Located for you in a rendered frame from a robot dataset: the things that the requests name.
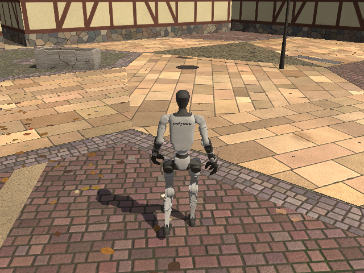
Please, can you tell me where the robot foot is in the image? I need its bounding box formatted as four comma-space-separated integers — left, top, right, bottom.
188, 213, 196, 227
163, 223, 172, 235

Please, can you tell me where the right robot foot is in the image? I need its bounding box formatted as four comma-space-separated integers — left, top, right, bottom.
188, 213, 196, 227

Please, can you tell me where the robot left forearm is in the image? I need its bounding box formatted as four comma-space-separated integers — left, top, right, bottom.
152, 136, 162, 156

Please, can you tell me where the right robot upper arm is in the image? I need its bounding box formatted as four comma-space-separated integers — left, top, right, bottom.
194, 114, 210, 147

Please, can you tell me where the robot right hand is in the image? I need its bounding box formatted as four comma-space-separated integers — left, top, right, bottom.
205, 161, 218, 175

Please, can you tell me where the robot left hand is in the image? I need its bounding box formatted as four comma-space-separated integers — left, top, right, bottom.
151, 154, 164, 165

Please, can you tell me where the left robot upper arm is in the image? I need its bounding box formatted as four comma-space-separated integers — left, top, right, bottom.
155, 114, 171, 144

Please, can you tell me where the robot right forearm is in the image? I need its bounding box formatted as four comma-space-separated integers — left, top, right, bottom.
204, 138, 216, 163

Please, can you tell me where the left robot foot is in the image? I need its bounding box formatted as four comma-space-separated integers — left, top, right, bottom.
163, 223, 172, 235

